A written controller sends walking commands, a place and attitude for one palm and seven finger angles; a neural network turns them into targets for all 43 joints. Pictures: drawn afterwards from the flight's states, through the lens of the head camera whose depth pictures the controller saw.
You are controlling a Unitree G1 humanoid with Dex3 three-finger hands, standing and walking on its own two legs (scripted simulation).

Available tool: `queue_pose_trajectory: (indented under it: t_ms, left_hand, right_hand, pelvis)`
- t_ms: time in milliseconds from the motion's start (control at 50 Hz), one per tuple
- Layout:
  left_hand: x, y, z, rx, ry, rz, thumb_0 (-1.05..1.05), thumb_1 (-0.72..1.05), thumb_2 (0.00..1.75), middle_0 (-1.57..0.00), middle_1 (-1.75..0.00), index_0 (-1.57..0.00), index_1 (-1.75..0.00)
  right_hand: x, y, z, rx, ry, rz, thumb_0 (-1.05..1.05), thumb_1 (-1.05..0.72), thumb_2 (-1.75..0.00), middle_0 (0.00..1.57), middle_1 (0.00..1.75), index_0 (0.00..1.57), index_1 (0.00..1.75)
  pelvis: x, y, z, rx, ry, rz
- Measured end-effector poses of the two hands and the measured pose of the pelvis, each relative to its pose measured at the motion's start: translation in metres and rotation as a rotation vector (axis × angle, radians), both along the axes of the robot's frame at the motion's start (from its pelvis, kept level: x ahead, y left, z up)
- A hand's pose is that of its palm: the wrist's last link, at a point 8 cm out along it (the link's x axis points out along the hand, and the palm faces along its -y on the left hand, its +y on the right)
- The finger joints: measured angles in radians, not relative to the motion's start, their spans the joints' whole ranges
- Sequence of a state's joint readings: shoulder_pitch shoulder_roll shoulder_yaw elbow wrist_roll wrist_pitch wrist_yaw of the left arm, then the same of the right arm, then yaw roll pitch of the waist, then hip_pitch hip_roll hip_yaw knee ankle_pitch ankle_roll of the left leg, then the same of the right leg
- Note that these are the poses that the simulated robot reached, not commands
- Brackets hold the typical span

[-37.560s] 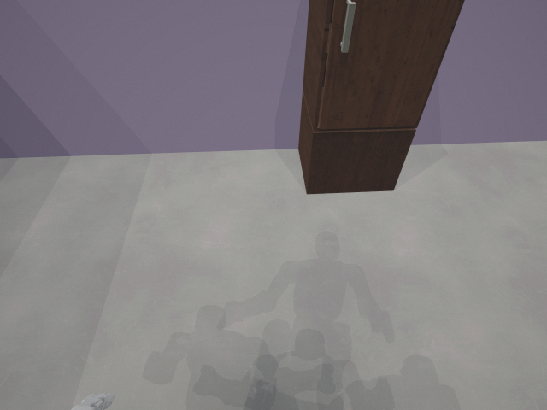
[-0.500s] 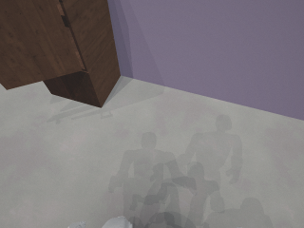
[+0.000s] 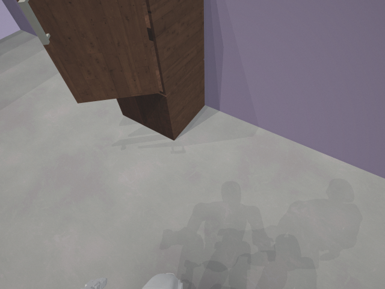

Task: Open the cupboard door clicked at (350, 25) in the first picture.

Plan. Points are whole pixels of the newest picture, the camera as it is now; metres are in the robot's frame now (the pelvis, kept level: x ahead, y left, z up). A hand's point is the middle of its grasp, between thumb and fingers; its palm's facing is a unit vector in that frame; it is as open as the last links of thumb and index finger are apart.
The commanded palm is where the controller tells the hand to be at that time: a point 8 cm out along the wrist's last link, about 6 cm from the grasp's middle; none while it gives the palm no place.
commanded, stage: turn to face it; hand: left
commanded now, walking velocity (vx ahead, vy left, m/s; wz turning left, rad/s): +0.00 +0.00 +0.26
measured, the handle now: (36, 20) +0.95 +0.62 +0.09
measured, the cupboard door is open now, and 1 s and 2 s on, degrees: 41 41 41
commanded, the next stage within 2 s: take the last steps up to it in 0.10 s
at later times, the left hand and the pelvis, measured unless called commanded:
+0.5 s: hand out of the picture +0.08 +0.23 -0.15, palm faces +0.18 -0.96 -0.22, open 7.4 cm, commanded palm none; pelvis +0.04 +0.02 +0.01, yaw +9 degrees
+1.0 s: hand out of the picture +0.05 +0.26 -0.18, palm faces +0.37 -0.91 -0.17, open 7.4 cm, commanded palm none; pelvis +0.18 +0.12 -0.01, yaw +16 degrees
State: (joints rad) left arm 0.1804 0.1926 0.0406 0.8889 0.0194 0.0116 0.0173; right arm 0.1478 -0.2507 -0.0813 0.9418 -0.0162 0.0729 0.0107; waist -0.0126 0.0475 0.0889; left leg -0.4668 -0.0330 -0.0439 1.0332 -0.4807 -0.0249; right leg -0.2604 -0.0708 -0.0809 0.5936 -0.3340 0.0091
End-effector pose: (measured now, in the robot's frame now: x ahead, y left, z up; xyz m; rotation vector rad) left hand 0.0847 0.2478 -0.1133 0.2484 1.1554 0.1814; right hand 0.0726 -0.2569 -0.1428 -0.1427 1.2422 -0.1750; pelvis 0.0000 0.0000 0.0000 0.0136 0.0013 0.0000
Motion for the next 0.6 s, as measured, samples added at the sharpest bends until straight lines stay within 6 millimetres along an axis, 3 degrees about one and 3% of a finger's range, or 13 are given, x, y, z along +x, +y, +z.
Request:
queue_pose_trajectory:
  t_ms: [120, 240, 320, 440, 540, 600]
  left_hand:
    - [-0.033, -0.013, -0.009, -0.063, 0.076, 0.068, 0.00, 0.91, 0.90, -0.20, -0.30, -0.20, -0.30]
    - [-0.067, 0.010, -0.036, -0.104, 0.147, 0.166, 0.00, 0.92, 0.90, -0.20, -0.30, -0.20, -0.30]
    - [-0.076, 0.023, -0.037, -0.101, 0.195, 0.196, 0.00, 0.92, 0.90, -0.20, -0.30, -0.20, -0.30]
    - [-0.047, 0.030, -0.016, -0.090, 0.127, 0.198, 0.01, 0.91, 0.90, -0.19, -0.30, -0.20, -0.30]
    - [-0.005, 0.025, -0.004, -0.063, 0.031, 0.181, 0.00, 0.91, 0.90, -0.19, -0.30, -0.20, -0.30]
    - [0.010, 0.021, -0.007, -0.039, -0.028, 0.197, 0.00, 0.91, 0.90, -0.20, -0.30, -0.20, -0.30]
  right_hand:
    - [0.024, 0.006, 0.015, -0.013, 0.008, 0.059, 0.01, -0.91, -0.90, 0.20, 0.30, 0.20, 0.29]
    - [0.055, 0.032, 0.015, -0.056, -0.036, 0.151, 0.01, -0.91, -0.90, 0.20, 0.30, 0.20, 0.29]
    - [0.060, 0.048, 0.020, -0.058, -0.048, 0.183, 0.00, -0.91, -0.90, 0.20, 0.30, 0.20, 0.29]
    - [0.045, 0.058, 0.017, -0.017, 0.000, 0.189, 0.00, -0.91, -0.90, 0.20, 0.30, 0.20, 0.29]
    - [0.029, 0.048, 0.002, 0.018, 0.093, 0.170, 0.00, -0.91, -0.90, 0.20, 0.30, 0.20, 0.29]
    - [0.031, 0.038, -0.012, 0.030, 0.148, 0.174, 0.00, -0.91, -0.90, 0.20, 0.30, 0.20, 0.29]
  pelvis:
    - [0.007, 0.001, 0.008, 0.020, 0.003, 0.050]
    - [0.013, 0.018, -0.005, -0.008, 0.006, 0.101]
    - [0.017, 0.024, -0.002, -0.011, 0.001, 0.101]
    - [0.030, 0.025, 0.009, -0.020, 0.007, 0.134]
    - [0.048, 0.018, 0.006, -0.008, 0.003, 0.156]
    - [0.062, 0.012, -0.004, 0.007, -0.005, 0.183]
